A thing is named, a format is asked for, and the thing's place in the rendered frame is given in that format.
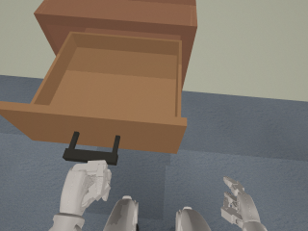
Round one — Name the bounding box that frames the cabinet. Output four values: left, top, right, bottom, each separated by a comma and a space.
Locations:
34, 0, 198, 92

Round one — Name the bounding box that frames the drawer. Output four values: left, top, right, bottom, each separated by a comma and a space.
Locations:
0, 31, 188, 154

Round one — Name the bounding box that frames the right robot forearm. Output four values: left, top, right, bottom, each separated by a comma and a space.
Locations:
242, 221, 268, 231

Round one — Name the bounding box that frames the left robot forearm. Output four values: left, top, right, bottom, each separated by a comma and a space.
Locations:
48, 213, 85, 231

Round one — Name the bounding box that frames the robot left hand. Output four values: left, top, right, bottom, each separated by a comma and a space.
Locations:
60, 160, 112, 216

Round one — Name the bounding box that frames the left robot shin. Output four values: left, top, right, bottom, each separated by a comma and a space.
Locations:
122, 195, 137, 231

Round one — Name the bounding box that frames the robot right hand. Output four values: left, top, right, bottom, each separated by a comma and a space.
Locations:
220, 176, 261, 229

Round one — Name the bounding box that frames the left robot thigh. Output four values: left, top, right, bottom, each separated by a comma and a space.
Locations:
103, 198, 139, 231

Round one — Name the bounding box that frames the handle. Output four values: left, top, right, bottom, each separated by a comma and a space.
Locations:
63, 131, 120, 166

